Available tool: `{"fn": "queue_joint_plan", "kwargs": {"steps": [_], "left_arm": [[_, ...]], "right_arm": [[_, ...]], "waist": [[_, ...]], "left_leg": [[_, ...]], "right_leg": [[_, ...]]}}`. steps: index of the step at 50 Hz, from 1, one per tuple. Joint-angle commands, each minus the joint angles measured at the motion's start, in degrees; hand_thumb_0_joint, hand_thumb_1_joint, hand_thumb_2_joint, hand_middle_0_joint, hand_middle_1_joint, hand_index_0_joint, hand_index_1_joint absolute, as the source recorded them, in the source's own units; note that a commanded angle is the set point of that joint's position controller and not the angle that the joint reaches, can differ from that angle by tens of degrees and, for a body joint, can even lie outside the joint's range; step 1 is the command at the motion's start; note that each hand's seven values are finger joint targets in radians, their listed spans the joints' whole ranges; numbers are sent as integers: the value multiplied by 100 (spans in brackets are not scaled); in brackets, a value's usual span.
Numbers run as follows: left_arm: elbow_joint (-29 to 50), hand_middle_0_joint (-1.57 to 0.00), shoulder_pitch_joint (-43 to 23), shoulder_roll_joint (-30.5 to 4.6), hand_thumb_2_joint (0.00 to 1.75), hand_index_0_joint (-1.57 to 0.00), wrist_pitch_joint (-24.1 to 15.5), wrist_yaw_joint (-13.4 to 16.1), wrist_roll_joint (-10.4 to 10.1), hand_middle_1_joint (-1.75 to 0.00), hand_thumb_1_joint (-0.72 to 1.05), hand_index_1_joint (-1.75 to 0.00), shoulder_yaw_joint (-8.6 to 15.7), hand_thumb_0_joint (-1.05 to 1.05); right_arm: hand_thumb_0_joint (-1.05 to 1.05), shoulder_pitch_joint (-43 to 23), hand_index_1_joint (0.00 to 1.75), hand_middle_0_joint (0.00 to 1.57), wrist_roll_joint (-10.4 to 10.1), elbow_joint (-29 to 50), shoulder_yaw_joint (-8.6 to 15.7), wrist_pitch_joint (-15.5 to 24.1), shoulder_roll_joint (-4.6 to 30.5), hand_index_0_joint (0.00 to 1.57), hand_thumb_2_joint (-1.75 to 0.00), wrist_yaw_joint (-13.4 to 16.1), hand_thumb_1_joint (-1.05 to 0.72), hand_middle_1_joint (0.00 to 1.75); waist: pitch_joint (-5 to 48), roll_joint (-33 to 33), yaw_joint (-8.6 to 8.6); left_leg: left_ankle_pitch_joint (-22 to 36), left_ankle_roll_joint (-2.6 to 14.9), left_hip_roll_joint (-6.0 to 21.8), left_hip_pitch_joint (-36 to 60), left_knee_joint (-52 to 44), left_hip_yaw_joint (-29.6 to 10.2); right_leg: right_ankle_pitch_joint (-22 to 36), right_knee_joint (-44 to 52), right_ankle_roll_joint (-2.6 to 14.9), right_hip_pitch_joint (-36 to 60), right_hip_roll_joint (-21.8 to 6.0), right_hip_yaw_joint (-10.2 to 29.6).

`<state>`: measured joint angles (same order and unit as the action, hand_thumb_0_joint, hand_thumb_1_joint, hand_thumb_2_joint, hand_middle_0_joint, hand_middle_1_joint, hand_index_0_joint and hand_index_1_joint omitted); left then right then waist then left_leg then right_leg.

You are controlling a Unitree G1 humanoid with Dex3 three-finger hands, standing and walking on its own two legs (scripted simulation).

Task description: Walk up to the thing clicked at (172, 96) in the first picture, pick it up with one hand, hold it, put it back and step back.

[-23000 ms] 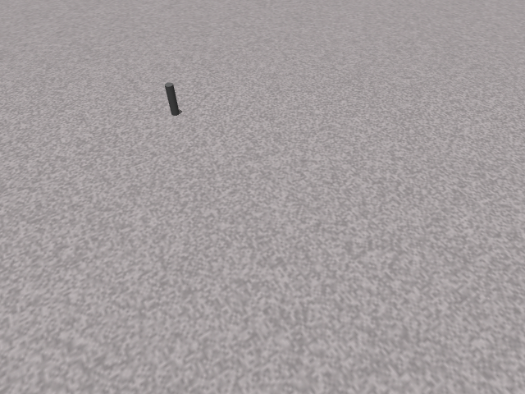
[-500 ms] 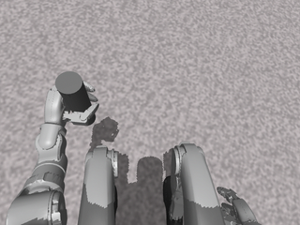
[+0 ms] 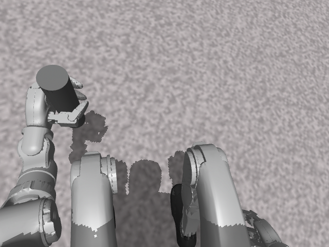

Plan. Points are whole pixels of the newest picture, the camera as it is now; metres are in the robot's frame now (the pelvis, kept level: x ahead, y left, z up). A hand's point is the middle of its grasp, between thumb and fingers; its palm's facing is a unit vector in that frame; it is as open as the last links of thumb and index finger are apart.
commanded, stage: crouch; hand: left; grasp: from the side
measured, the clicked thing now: (66, 102) +0.44 +0.20 -0.06
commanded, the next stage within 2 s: lower in 0.36 s
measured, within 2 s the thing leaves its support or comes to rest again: neither
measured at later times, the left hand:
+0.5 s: hand (77, 108) +0.45 +0.18 -0.10, palm faces -0.05 -1.00 -0.01, open 7.0 cm
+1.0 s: hand (82, 115) +0.45 +0.18 -0.17, palm faces -0.05 -1.00 +0.01, open 7.0 cm
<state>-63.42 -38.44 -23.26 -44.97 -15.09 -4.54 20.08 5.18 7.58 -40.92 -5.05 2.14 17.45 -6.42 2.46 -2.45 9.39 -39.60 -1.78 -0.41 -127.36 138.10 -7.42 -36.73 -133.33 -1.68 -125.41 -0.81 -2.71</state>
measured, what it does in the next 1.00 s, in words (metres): stands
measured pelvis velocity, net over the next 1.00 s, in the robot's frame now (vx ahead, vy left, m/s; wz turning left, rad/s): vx -0.01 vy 0.01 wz -0.11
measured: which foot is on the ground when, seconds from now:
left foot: down 0.00-1.00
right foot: down 0.00-1.00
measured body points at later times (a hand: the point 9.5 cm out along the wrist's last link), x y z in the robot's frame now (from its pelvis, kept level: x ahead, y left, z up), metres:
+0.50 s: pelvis +0.00 +0.00 -0.03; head +0.22 +0.09 +0.36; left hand +0.44 +0.24 -0.10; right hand +0.12 -0.27 -0.12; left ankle +0.09 +0.13 -0.30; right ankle +0.11 -0.13 -0.30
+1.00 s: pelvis -0.01 +0.01 -0.04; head +0.23 +0.13 +0.32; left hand +0.45 +0.23 -0.16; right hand +0.11 -0.27 -0.10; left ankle +0.09 +0.13 -0.30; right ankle +0.11 -0.13 -0.30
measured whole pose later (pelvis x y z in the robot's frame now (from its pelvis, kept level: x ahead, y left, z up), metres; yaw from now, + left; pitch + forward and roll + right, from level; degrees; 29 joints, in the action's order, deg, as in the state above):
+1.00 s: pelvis -0.01 +0.01 -0.04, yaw -6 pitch +19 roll -13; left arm -75.6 -39.9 -35.8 -55.6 -10.6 -4.4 20.4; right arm -3.8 15.0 -36.8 -19.2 0.0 20.5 -8.7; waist -10.6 -9.2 14.9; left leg -40.3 -1.6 -1.0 -128.2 148.4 -15.3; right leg -34.9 -137.3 -3.2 -122.8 1.1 -8.9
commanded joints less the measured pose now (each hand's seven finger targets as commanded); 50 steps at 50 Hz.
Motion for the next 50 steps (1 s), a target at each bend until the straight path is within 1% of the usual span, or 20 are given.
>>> {"fn": "queue_joint_plan", "kwargs": {"steps": [1, 2, 3, 7, 9, 10, 12, 14, 16, 18, 19, 24, 27, 29, 30, 33, 36, 44, 46, 50], "left_arm": [[1035, -129, -1691, -855, 126, -129, -445, 0, -76, -138, 45, -138, -54, 0], [1161, -128, -1790, -1011, 124, -129, -466, 16, -76, -137, 44, -137, 18, 0], [1083, -127, -1752, -894, 126, -127, -463, 14, -92, -137, 45, -137, -66, 0], [1043, -128, -1730, -914, 124, -129, -478, 27, -163, -137, 43, -137, -66, 0], [1026, -128, -1677, -999, 125, -128, -499, 62, -179, -136, 45, -136, 9, 0], [945, -128, -1645, -954, 126, -129, -498, 74, -172, -138, 45, -138, -17, 0], [967, -130, -1526, -1068, 127, -131, -530, 117, -143, -139, 45, -139, 46, 0], [978, -129, -1533, -1058, 128, -130, -555, 129, -147, -139, 47, -138, 41, 0], [1079, -129, -1608, -1047, 127, -129, -590, 133, -153, -137, 49, -137, -59, 0], [1031, -130, -1577, -1138, 128, -131, -605, 188, -139, -139, 48, -139, -1, 0], [1087, -131, -1699, -1078, 128, -132, -632, 195, -157, -140, 47, -140, -73, 0], [1039, -133, -1582, -1191, 126, -134, -692, 254, -146, -142, 46, -141, -50, 0], [577, -134, -1412, -1078, 126, -135, -709, 262, -143, -144, 37, -143, -157, 0], [265, -134, -1334, -1212, 127, -135, -767, 302, -159, -144, 36, -144, -39, 0], [284, -135, -1413, -1190, 127, -136, -809, 285, -160, -145, 35, -144, -130, 0], [304, -133, -1577, -1470, 125, -134, -995, 305, -239, -143, 39, -142, 57, 0], [343, -133, -1818, -1651, 125, -134, -1187, 321, -190, -141, 43, -140, 28, 0], [-194, -129, -1674, -1927, 124, -130, -1419, 392, -89, -138, 45, -137, 66, 0], [-313, -130, -1545, -1986, 124, -131, -1459, 460, -38, -138, 46, -137, 85, 0], [-419, -132, -1561, -1984, 125, -133, -1570, 522, -103, -140, 45, -139, 64, 0]], "right_arm": [[0, 662, 30, 20, 43, 237, 382, 58, 1378, 20, -90, 41, -89, 30], [0, 608, 30, 20, 50, 253, 370, 67, 1407, 20, -90, 44, -90, 30], [0, 616, 30, 20, 64, 257, 345, 55, 1404, 20, -90, 19, -89, 30], [0, 513, 30, 20, 99, 267, 279, 1, 1519, 20, -90, 6, -90, 30], [0, 441, 30, 20, 127, 285, 244, -14, 1506, 20, -90, -9, -89, 30], [0, 484, 30, 20, 142, 292, 217, -30, 1520, 20, -90, -19, -89, 30], [0, 400, 30, 20, 168, 309, 185, -49, 1516, 20, -90, -28, -89, 30], [0, 435, 30, 20, 186, 327, 156, -71, 1581, 20, -90, -42, -89, 30], [0, 391, 30, 20, 211, 320, 130, -94, 1569, 20, -90, -56, -89, 30], [0, 360, 30, 20, 222, 330, 99, -94, 1573, 20, -90, -57, -89, 30], [0, 346, 30, 20, 234, 339, 55, -100, 1589, 20, -90, -70, -90, 30], [0, 315, 30, 20, 277, 326, -2, -150, 1633, 20, -90, -84, -90, 30], [0, 191, 30, 20, 293, 351, -105, -152, 1688, 20, -90, -104, -90, 30], [0, 122, 30, 20, 319, 379, -195, -166, 1727, 20, -90, -105, -90, 30], [0, 100, 30, 20, 343, 396, -239, -162, 1759, 20, -90, -114, -90, 30], [0, 49, 30, 20, 408, 447, -341, -157, 1819, 20, -90, -131, -90, 30], [0, -71, 30, 20, 496, 454, -463, -146, 1841, 20, -90, -138, -90, 30], [0, -314, 30, 20, 679, 500, -767, -183, 2055, 20, -90, -134, -91, 30], [0, -445, 30, 20, 721, 539, -836, -185, 2058, 20, -90, -143, -90, 30], [0, -480, 30, 20, 801, 599, -946, -200, 2146, 20, -90, -164, -90, 30]], "waist": [[3609, 1158, 161], [3579, 1186, 124], [3584, 1192, 171], [3414, 1303, 197], [3350, 1245, 132], [3377, 1196, 210], [3334, 1130, 148], [3376, 1247, 228], [3409, 1303, 221], [3360, 1185, 228], [3321, 1202, 344], [3259, 1246, 311], [2957, 1195, 428], [2725, 1015, 469], [2734, 1074, 562], [2770, 1124, 540], [2813, 1377, 629], [2419, 1838, 816], [2292, 1802, 799], [2292, 1722, 927]], "left_leg": [[540, 230, -34, 2140, -1494, 458], [480, 232, -31, 2095, -1464, 446], [565, 221, -30, 2138, -1446, 429], [546, 179, -18, 2215, -1399, 319], [449, 194, -30, 2005, -1331, 342], [511, 205, -29, 2015, -1259, 337], [430, 223, -32, 1843, -1207, 350], [539, 193, -26, 2027, -1223, 275], [575, 185, -24, 1977, -1173, 287], [557, 211, -26, 1841, -1101, 292], [557, 210, -21, 1855, -1091, 243], [528, 192, -9, 1862, -1059, 215], [539, 177, -1, 1849, -1020, 131], [499, 202, 8, 1709, -927, 110], [505, 193, 11, 1764, -915, 67], [397, 193, 13, 1736, -865, 39], [381, 152, 47, 1922, -863, -19], [628, 45, 112, 2259, -890, -233], [583, 46, 118, 2204, -870, -245], [664, 49, 116, 2241, -779, -304]], "right_leg": [[787, 1232, 343, 2111, 172, -520], [741, 1200, 346, 2066, 173, -528], [815, 1177, 342, 2077, 173, -552], [790, 1031, 356, 1827, 180, -657], [714, 1038, 342, 1922, 198, -656], [806, 1036, 323, 1993, 200, -667], [735, 1035, 313, 2031, 214, -658], [847, 961, 322, 2008, 216, -711], [864, 943, 322, 2078, 234, -707], [870, 954, 305, 2135, 241, -694], [903, 941, 302, 2108, 242, -721], [864, 911, 300, 2120, 262, -770], [865, 830, 313, 1901, 276, -843], [848, 853, 293, 1931, 297, -873], [877, 842, 296, 1943, 302, -899], [779, 860, 277, 2119, 323, -941], [774, 790, 282, 2126, 342, -988], [1027, 626, 305, 2039, 340, -1178], [1007, 630, 305, 2034, 349, -1196], [1144, 647, 270, 2200, 367, -1262]]}}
